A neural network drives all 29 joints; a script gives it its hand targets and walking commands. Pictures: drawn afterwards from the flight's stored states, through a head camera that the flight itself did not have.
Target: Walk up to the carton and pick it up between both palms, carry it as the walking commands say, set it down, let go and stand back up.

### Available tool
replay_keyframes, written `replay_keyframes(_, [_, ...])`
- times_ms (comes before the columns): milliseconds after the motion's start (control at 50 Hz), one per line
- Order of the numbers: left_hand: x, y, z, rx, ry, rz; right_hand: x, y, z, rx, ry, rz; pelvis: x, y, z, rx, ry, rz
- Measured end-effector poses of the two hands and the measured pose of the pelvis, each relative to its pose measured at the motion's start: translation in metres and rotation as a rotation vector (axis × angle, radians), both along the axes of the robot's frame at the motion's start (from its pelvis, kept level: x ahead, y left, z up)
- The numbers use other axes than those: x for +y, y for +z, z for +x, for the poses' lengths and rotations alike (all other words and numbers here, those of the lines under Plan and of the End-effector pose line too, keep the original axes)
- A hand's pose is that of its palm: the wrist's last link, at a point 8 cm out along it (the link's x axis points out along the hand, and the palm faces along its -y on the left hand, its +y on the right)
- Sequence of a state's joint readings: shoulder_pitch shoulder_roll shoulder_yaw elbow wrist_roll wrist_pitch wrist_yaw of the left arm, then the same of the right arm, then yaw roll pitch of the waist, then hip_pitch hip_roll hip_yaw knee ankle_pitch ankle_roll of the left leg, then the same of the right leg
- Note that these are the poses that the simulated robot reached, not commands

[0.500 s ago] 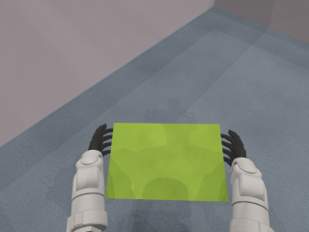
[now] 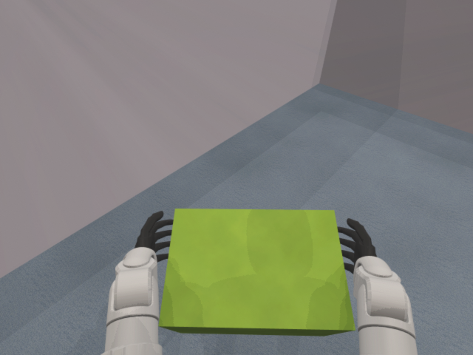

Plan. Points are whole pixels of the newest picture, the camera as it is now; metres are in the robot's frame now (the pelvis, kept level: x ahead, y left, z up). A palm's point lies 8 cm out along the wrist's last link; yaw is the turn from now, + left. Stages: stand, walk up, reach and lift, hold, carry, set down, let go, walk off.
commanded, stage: reach and lift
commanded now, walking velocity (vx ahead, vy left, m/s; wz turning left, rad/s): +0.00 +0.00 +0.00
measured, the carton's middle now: (253, 275) +0.30 +0.00 -0.03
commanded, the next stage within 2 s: hold in 0.74 s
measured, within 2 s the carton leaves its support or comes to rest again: neither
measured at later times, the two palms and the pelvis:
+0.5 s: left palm (148, 260) +0.28 +0.18 +0.04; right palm (363, 267) +0.28 -0.18 +0.04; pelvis +0.00 +0.00 +0.00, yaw +0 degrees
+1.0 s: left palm (147, 263) +0.27 +0.18 +0.04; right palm (363, 271) +0.27 -0.18 +0.04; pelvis +0.00 +0.00 +0.00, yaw +0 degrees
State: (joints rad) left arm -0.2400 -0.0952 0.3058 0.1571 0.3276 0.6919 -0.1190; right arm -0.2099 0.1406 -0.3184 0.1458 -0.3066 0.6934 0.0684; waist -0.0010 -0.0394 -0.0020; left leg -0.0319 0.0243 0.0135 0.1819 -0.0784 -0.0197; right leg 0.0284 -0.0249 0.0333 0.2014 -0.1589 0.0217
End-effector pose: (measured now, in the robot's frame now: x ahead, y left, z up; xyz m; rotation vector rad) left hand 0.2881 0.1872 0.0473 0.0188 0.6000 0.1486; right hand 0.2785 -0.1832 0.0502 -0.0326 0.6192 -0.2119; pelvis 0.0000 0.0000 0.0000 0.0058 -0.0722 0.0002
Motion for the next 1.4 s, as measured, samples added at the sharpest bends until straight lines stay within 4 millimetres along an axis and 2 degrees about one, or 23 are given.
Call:
replay_keyframes(220, [-0.001, -0.006, -0.010, 0.023, 0.030, 0.007, 0.000, -0.008, -0.003, 0.026, 0.010, -0.005, -0.002, -0.001, -0.006, -0.003, 0.002, -0.002])
replay_keyframes(760, [-0.003, -0.006, -0.011, 0.013, 0.044, 0.013, 0.000, -0.011, -0.003, 0.024, 0.020, -0.007, -0.001, 0.000, 0.002, 0.005, 0.000, 0.002])
replay_keyframes(1400, [-0.002, -0.007, -0.016, 0.012, 0.052, 0.016, 0.001, -0.015, -0.005, 0.030, 0.021, -0.001, -0.001, 0.000, -0.001, -0.012, 0.003, 0.003])
